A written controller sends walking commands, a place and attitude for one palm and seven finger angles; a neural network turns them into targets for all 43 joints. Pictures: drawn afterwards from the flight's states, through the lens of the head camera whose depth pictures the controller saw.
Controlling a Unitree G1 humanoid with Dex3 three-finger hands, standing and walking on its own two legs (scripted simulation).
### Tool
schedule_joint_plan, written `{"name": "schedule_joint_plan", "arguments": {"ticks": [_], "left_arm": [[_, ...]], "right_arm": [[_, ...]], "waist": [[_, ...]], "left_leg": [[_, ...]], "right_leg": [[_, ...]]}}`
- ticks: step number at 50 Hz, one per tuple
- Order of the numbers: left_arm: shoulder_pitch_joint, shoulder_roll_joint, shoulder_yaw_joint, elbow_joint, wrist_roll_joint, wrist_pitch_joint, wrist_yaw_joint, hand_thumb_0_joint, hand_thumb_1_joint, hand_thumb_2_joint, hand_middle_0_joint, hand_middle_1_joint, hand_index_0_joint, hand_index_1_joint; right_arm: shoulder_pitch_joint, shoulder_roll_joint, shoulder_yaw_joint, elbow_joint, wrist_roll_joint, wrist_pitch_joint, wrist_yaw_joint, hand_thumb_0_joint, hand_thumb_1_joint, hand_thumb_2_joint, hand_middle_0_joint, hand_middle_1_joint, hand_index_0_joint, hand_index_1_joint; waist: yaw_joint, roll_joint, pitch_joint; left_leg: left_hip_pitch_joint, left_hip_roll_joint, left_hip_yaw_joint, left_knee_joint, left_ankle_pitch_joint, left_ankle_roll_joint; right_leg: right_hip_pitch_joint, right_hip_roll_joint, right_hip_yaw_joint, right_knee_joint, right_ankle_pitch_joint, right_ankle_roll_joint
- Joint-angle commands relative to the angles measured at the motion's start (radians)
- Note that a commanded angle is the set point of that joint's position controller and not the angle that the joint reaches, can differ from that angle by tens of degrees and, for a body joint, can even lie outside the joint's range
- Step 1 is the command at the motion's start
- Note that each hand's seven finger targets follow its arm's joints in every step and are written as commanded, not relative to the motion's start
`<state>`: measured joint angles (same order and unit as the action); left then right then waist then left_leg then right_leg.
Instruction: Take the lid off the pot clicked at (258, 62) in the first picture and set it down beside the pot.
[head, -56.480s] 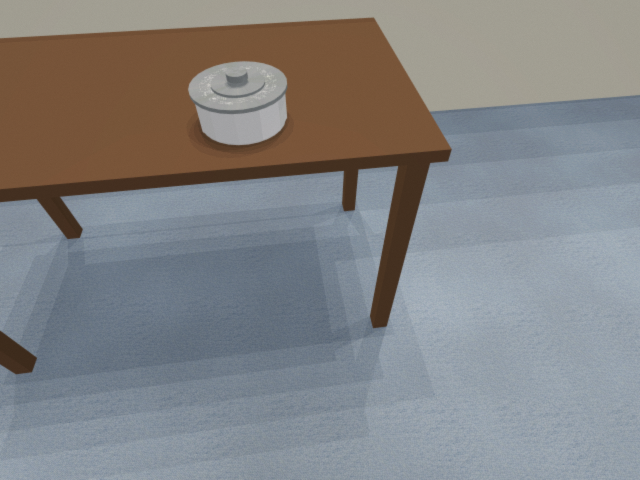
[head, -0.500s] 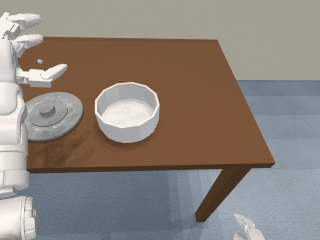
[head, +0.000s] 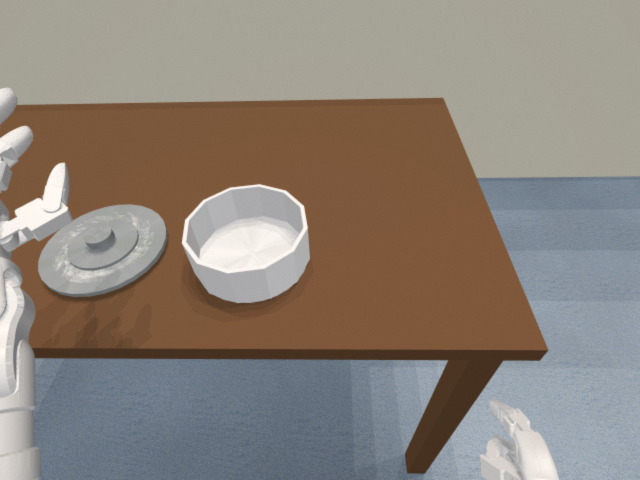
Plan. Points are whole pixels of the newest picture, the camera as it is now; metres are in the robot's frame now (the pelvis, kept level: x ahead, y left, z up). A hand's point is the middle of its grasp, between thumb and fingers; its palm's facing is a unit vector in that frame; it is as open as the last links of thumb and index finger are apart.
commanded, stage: draw the hand back to the body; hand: left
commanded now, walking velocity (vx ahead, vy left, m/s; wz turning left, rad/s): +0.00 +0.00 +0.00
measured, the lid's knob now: (99, 236) +0.44 +0.40 +0.04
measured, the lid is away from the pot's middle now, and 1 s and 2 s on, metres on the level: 0.25 0.25 0.25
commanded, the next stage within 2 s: step back with the hand held close in 1.02 s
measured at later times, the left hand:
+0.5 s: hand (28, 271) +0.22 +0.27 +0.23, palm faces +0.48 -0.84 -0.26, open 7.4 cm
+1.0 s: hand out of the picture +0.15 +0.27 +0.22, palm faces +0.45 -0.83 -0.33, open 7.4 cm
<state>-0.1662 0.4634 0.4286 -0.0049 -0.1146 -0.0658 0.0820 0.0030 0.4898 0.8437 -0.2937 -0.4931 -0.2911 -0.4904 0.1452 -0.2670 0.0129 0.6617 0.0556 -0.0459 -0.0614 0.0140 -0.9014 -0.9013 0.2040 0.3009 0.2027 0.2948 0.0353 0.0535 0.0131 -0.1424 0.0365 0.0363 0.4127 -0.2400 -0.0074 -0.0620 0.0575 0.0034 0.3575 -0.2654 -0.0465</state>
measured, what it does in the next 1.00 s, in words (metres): stands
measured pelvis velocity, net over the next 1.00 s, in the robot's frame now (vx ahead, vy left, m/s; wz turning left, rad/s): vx -0.03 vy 0.03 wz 0.01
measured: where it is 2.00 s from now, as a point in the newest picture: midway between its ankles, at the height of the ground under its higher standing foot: outside the picture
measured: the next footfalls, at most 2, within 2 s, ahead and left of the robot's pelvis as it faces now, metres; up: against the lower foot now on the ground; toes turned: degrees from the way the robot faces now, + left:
none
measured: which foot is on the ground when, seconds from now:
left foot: down 0.00-1.00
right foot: down 0.00-1.00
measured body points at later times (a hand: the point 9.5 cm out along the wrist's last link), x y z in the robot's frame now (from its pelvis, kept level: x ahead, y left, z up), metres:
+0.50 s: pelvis -0.02 +0.00 +0.00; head -0.04 -0.02 +0.45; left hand +0.19 +0.31 +0.24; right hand +0.17 -0.22 -0.09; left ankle -0.01 +0.13 -0.74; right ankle -0.05 -0.09 -0.74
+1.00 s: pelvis -0.03 +0.03 +0.00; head -0.06 +0.01 +0.45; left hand +0.12 +0.31 +0.24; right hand +0.18 -0.18 -0.07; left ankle -0.01 +0.13 -0.74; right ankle -0.05 -0.09 -0.74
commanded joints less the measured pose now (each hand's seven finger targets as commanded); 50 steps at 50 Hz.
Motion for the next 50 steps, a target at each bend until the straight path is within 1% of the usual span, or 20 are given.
{"name": "schedule_joint_plan", "arguments": {"ticks": [1,4,5,8,10,11,15,17,22,25,28,30,32,34,37,41,42,43,46,50], "left_arm": [[-0.247,0.268,0.092,-0.262,-0.012,-0.074,0.008,0.000,0.731,0.876,-0.235,-0.381,-0.235,-0.381],[-0.210,0.251,0.087,-0.277,-0.017,-0.070,0.008,0.000,0.803,0.886,-0.220,-0.347,-0.220,-0.347],[-0.211,0.248,0.088,-0.325,-0.016,-0.076,0.009,0.000,0.827,0.890,-0.215,-0.335,-0.215,-0.335],[-0.118,0.223,0.097,-0.352,-0.023,-0.083,0.010,0.000,0.900,0.900,-0.200,-0.300,-0.200,-0.300],[-0.093,0.206,0.090,-0.348,-0.024,-0.080,0.008,0.000,0.900,0.900,-0.200,-0.300,-0.200,-0.300],[-0.080,0.193,0.080,-0.352,-0.025,-0.084,0.007,0.000,0.900,0.900,-0.200,-0.300,-0.200,-0.300],[-0.037,0.184,0.078,-0.437,-0.025,-0.096,0.007,0.000,0.900,0.900,-0.200,-0.300,-0.200,-0.300],[0.034,0.188,0.100,-0.431,-0.026,-0.104,0.011,0.000,0.900,0.900,-0.200,-0.300,-0.200,-0.300],[0.118,0.161,0.090,-0.480,-0.028,-0.116,0.008,0.000,0.900,0.900,-0.200,-0.300,-0.200,-0.300],[0.166,0.140,0.072,-0.557,-0.025,-0.127,0.005,0.000,0.900,0.900,-0.200,-0.300,-0.200,-0.300],[0.257,0.134,0.084,-0.557,-0.028,-0.129,0.007,0.000,0.900,0.900,-0.200,-0.300,-0.200,-0.300],[0.259,0.119,0.064,-0.615,-0.023,-0.137,0.004,0.000,0.900,0.900,-0.200,-0.300,-0.200,-0.300],[0.312,0.105,0.057,-0.588,-0.023,-0.135,0.006,0.000,0.900,0.900,-0.200,-0.300,-0.200,-0.300],[0.352,0.115,0.072,-0.632,-0.025,-0.137,0.006,0.000,0.900,0.900,-0.200,-0.300,-0.200,-0.300],[0.384,0.093,0.045,-0.681,-0.018,-0.142,0.006,0.000,0.900,0.900,-0.200,-0.300,-0.200,-0.300],[0.451,0.086,0.041,-0.745,-0.015,-0.140,0.007,0.000,0.900,0.900,-0.200,-0.300,-0.200,-0.300],[0.478,0.091,0.052,-0.746,-0.013,-0.142,0.011,0.000,0.900,0.900,-0.200,-0.300,-0.200,-0.300],[0.516,0.071,0.036,-0.751,-0.012,-0.138,0.009,0.000,0.900,0.900,-0.200,-0.300,-0.200,-0.300],[0.438,0.085,0.034,-0.790,-0.004,-0.136,0.017,0.000,0.900,0.900,-0.200,-0.300,-0.200,-0.300],[0.480,0.052,0.012,-0.760,0.000,-0.125,0.017,0.000,0.900,0.900,-0.200,-0.300,-0.200,-0.300]], "right_arm": [[-0.105,-0.102,-0.035,-0.149,-0.002,-0.047,-0.004,0.000,-0.900,-0.900,0.200,0.300,0.200,0.300],[-0.118,-0.096,-0.030,-0.153,-0.003,-0.049,-0.007,0.000,-0.900,-0.900,0.200,0.300,0.200,0.300],[-0.125,-0.093,-0.029,-0.159,-0.005,-0.054,-0.007,0.000,-0.900,-0.900,0.200,0.300,0.200,0.300],[-0.131,-0.087,-0.029,-0.157,-0.010,-0.060,-0.007,0.000,-0.900,-0.900,0.200,0.300,0.200,0.300],[-0.134,-0.086,-0.029,-0.154,-0.011,-0.059,-0.007,0.000,-0.900,-0.900,0.200,0.300,0.200,0.300],[-0.136,-0.083,-0.029,-0.156,-0.009,-0.061,-0.006,0.000,-0.900,-0.900,0.200,0.300,0.200,0.300],[-0.150,-0.080,-0.027,-0.162,-0.017,-0.068,-0.011,0.000,-0.900,-0.900,0.200,0.300,0.200,0.300],[-0.149,-0.081,-0.031,-0.157,-0.021,-0.074,-0.012,0.000,-0.900,-0.900,0.200,0.300,0.200,0.300],[-0.154,-0.077,-0.033,-0.155,-0.025,-0.083,-0.011,0.000,-0.900,-0.900,0.200,0.300,0.200,0.300],[-0.158,-0.071,-0.030,-0.162,-0.030,-0.093,-0.007,0.000,-0.900,-0.900,0.200,0.300,0.200,0.300],[-0.155,-0.070,-0.033,-0.161,-0.032,-0.093,-0.005,0.000,-0.900,-0.900,0.200,0.300,0.200,0.300],[-0.162,-0.067,-0.032,-0.165,-0.033,-0.098,-0.004,0.000,-0.900,-0.900,0.200,0.300,0.200,0.300],[-0.157,-0.066,-0.032,-0.159,-0.035,-0.099,-0.003,0.000,-0.900,-0.900,0.200,0.300,0.200,0.300],[-0.157,-0.066,-0.034,-0.167,-0.038,-0.100,-0.004,0.000,-0.900,-0.900,0.200,0.300,0.200,0.300],[-0.161,-0.062,-0.033,-0.169,-0.041,-0.107,-0.002,0.000,-0.900,-0.900,0.200,0.300,0.200,0.300],[-0.157,-0.056,-0.029,-0.178,-0.043,-0.110,0.001,0.000,-0.900,-0.900,0.200,0.300,0.200,0.300],[-0.156,-0.058,-0.032,-0.177,-0.046,-0.111,0.000,0.000,-0.900,-0.900,0.200,0.300,0.200,0.300],[-0.155,-0.053,-0.029,-0.179,-0.047,-0.111,0.001,0.000,-0.900,-0.900,0.200,0.300,0.200,0.300],[-0.153,-0.056,-0.027,-0.176,-0.047,-0.114,-0.002,0.000,-0.900,-0.900,0.200,0.300,0.200,0.300],[-0.152,-0.053,-0.024,-0.177,-0.050,-0.113,-0.003,0.000,-0.900,-0.900,0.200,0.300,0.200,0.300]], "waist": [[-0.009,0.001,-0.213],[0.000,0.015,-0.182],[0.002,0.021,-0.206],[0.008,0.006,-0.198],[0.007,-0.019,-0.174],[0.000,-0.007,-0.158],[0.012,0.019,-0.168],[0.016,-0.008,-0.154],[0.016,-0.017,-0.124],[0.021,0.025,-0.135],[0.024,-0.018,-0.109],[0.022,0.031,-0.107],[0.018,0.020,-0.061],[0.025,-0.013,-0.079],[0.020,0.030,-0.060],[0.018,0.013,-0.048],[0.026,0.016,-0.057],[0.027,0.014,-0.048],[0.010,0.028,-0.041],[0.021,0.015,-0.027]], "left_leg": [[0.176,-0.021,0.043,0.012,0.333,0.065],[0.178,-0.018,0.038,-0.002,0.292,0.065],[0.192,-0.019,0.037,-0.004,0.296,0.066],[0.191,-0.017,0.037,-0.007,0.307,0.065],[0.184,-0.016,0.035,-0.014,0.291,0.065],[0.181,-0.016,0.034,-0.019,0.273,0.064],[0.194,-0.015,0.027,-0.027,0.265,0.063],[0.187,-0.014,0.029,-0.026,0.250,0.065],[0.180,-0.009,0.025,-0.034,0.220,0.061],[0.188,-0.010,0.019,-0.036,0.230,0.058],[0.168,-0.005,0.014,-0.041,0.207,0.058],[0.174,-0.005,0.013,-0.042,0.196,0.054],[0.158,-0.003,0.010,-0.048,0.164,0.051],[0.158,-0.001,0.003,-0.047,0.167,0.054],[0.155,-0.001,0.002,-0.048,0.128,0.048],[0.142,0.001,-0.013,-0.055,0.115,0.044],[0.137,0.000,-0.013,-0.050,0.114,0.044],[0.136,0.004,-0.016,-0.052,0.121,0.042],[0.139,0.003,-0.020,-0.052,0.098,0.041],[0.127,0.005,-0.034,-0.065,0.088,0.037]], "right_leg": [[-0.026,-0.056,0.003,-0.036,0.502,0.030],[-0.048,-0.051,0.002,-0.051,0.433,0.028],[-0.038,-0.051,0.002,-0.052,0.432,0.027],[-0.033,-0.050,0.001,-0.054,0.445,0.027],[-0.045,-0.048,0.001,-0.062,0.424,0.028],[-0.051,-0.050,-0.001,-0.071,0.394,0.027],[-0.045,-0.049,-0.001,-0.076,0.368,0.024],[-0.051,-0.049,0.001,-0.084,0.352,0.026],[-0.064,-0.049,0.001,-0.100,0.304,0.025],[-0.053,-0.050,0.001,-0.095,0.306,0.021],[-0.062,-0.049,-0.003,-0.102,0.273,0.022],[-0.069,-0.050,-0.002,-0.105,0.254,0.020],[-0.093,-0.047,-0.006,-0.117,0.211,0.019],[-0.081,-0.048,-0.004,-0.116,0.212,0.019],[-0.102,-0.048,-0.001,-0.127,0.161,0.017],[-0.095,-0.045,-0.004,-0.122,0.141,0.014],[-0.095,-0.045,-0.003,-0.125,0.142,0.012],[-0.098,-0.045,-0.005,-0.122,0.146,0.011],[-0.105,-0.046,-0.001,-0.124,0.124,0.011],[-0.107,-0.043,-0.011,-0.118,0.107,0.009]]}}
